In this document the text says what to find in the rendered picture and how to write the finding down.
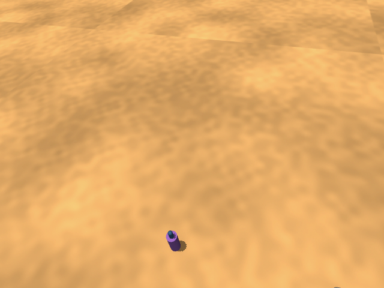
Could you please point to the bottle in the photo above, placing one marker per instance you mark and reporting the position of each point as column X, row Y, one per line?
column 173, row 240

